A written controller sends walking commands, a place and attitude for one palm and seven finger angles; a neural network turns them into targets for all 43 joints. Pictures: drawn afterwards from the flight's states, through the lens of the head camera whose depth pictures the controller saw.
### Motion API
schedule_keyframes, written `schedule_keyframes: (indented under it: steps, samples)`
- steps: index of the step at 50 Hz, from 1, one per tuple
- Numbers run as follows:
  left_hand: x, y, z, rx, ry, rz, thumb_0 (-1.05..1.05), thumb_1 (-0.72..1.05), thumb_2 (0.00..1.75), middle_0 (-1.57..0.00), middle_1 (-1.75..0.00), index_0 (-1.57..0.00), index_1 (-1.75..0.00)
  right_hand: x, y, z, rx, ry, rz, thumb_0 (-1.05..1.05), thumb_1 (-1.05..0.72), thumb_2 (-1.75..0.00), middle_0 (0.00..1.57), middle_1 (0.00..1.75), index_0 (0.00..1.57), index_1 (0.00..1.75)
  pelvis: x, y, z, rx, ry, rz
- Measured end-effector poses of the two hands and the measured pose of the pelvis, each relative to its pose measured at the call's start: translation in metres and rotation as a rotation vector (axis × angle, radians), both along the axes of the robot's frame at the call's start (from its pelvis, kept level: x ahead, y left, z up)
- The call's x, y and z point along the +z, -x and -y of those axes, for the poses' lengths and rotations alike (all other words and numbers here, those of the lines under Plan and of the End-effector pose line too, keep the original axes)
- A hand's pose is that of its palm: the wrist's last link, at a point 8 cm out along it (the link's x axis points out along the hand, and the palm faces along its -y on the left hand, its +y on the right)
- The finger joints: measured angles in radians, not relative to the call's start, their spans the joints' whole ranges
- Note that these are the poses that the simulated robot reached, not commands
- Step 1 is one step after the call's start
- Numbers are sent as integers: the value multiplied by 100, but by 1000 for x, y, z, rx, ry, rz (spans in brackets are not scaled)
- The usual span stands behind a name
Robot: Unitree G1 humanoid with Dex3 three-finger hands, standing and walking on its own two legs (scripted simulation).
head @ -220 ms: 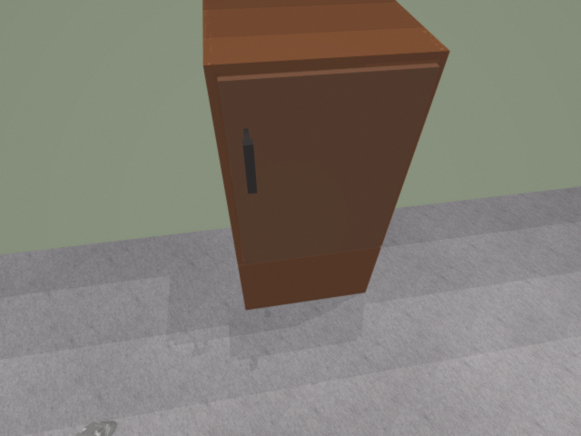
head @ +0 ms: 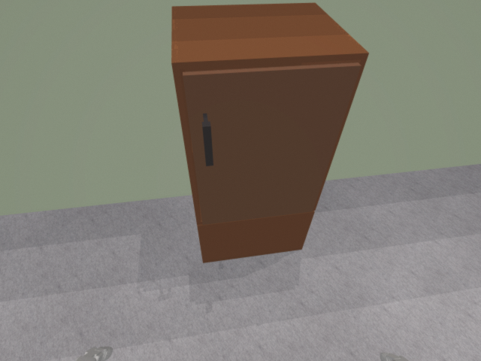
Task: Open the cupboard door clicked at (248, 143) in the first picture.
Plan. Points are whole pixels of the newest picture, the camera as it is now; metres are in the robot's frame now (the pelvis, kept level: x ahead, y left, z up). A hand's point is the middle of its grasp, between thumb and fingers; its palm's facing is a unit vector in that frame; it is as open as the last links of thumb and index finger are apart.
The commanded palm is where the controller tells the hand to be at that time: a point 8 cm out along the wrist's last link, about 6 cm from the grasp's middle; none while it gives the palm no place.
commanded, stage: stand and wait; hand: left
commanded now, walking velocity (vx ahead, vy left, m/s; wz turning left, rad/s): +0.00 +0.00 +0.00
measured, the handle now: (207, 140) +0.64 +0.13 -0.01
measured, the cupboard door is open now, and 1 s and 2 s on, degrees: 0 0 0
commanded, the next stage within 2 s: look at it before walking up in 0.60 s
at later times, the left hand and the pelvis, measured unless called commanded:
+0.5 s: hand out of the picture +0.05 +0.23 -0.16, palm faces -0.03 -0.95 -0.32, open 7.4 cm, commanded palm none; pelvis -0.01 -0.01 +0.00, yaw +0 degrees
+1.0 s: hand out of the picture +0.07 +0.22 -0.15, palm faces -0.02 -0.95 -0.32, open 7.4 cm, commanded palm none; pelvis -0.01 -0.02 +0.01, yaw +0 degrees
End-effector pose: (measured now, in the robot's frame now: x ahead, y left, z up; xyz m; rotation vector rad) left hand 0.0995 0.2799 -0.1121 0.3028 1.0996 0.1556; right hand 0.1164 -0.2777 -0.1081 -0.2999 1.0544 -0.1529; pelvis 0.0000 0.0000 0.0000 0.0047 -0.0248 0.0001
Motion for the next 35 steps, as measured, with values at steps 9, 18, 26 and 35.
schedule_keyframes:
  steps: [9, 18, 26, 35]
  samples:
    - [-6, 24, 6, 24, 10, -60, 1, 90, 90, -20, -30, -21, -30, -5, 24, 5, -21, -1, -70, 0, -90, -90, 21, 30, 20, 30, 2, 4, 5, 2, 1, 2]
    - [-8, 48, 4, 44, -1, -131, 1, 90, 90, -20, -30, -20, -30, -11, 59, 15, -55, 7, -164, 0, -90, -90, 21, 30, 20, 30, 4, 8, 8, 1, 2, 4]
    - [-6, 53, 5, 46, -7, -145, 1, 90, 90, -20, -30, -20, -30, -14, 74, 18, -68, 3, -200, 0, -90, -90, 21, 30, 20, 30, 5, 11, 10, 1, 1, 4]
    - [-4, 45, 9, 39, -8, -120, 1, 90, 90, -20, -30, -20, -30, -14, 71, 18, -65, -8, -186, 0, -90, -90, 21, 30, 20, 30, 5, 12, 13, 0, 0, 3]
